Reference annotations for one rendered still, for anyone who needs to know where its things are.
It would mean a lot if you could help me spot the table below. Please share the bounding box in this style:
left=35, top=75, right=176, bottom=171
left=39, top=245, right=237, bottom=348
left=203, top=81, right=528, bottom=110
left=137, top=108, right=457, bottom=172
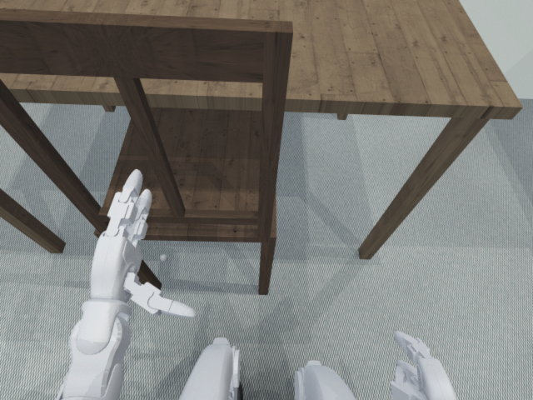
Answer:
left=0, top=0, right=523, bottom=259

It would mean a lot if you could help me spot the chair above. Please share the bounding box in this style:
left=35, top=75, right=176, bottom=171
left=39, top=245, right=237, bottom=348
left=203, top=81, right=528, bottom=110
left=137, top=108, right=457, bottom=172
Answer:
left=0, top=8, right=293, bottom=295

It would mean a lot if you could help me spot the right robot thigh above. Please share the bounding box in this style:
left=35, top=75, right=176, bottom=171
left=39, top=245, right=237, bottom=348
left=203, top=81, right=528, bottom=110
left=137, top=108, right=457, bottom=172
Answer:
left=294, top=365, right=356, bottom=400

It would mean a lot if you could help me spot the robot left forearm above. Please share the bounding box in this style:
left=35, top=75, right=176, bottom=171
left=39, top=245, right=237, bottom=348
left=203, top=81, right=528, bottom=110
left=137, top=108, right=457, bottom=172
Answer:
left=56, top=298, right=132, bottom=400

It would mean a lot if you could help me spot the left robot hand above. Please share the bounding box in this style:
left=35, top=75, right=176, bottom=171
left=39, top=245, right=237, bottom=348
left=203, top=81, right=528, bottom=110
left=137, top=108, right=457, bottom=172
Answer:
left=90, top=169, right=197, bottom=318

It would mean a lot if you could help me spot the robot right shin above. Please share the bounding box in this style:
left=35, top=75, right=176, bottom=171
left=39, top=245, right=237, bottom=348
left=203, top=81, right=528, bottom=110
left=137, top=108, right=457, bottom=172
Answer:
left=304, top=361, right=321, bottom=369

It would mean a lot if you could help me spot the right robot hand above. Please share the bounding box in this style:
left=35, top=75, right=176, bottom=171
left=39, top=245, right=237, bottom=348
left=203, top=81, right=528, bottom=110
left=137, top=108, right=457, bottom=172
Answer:
left=391, top=331, right=457, bottom=400

